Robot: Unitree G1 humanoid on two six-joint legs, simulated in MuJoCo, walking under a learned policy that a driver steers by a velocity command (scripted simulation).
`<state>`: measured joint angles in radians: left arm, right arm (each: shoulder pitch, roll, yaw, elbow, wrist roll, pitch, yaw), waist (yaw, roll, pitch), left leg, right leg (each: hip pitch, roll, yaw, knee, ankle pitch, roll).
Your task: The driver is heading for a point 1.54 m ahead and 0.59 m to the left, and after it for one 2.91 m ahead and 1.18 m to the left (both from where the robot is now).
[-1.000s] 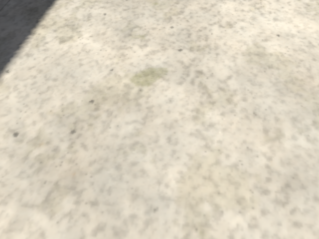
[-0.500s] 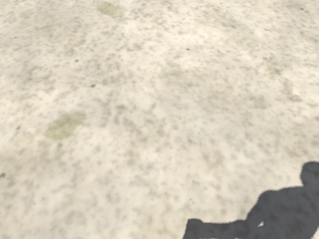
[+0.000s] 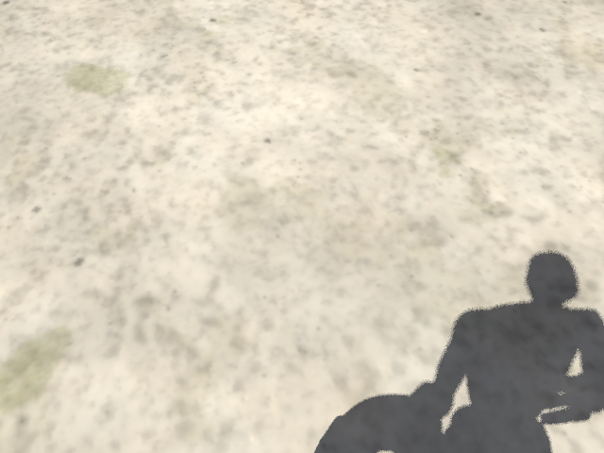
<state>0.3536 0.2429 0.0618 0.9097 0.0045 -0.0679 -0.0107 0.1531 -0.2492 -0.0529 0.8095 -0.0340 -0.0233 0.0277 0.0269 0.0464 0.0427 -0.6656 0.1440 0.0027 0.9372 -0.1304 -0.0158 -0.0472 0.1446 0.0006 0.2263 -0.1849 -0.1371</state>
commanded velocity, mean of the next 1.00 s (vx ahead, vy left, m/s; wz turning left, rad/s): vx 0.50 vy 0.00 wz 0.44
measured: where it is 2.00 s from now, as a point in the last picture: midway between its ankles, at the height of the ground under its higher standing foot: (185, 274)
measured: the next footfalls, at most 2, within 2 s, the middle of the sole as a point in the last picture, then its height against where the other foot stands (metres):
left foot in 0.28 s outside the picture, level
right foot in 0.78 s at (322, 380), level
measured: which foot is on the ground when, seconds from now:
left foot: up 0.00-0.26, down 0.28-0.78, up 0.80-1.00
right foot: down 0.00-0.28, up 0.30-0.76, down 0.78-1.00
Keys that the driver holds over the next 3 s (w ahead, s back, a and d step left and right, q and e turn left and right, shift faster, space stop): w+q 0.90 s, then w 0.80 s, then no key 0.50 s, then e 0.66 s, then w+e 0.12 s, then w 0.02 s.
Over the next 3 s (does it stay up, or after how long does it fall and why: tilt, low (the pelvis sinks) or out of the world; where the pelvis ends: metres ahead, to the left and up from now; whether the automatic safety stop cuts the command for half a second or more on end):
stays up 0.95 0.44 0.00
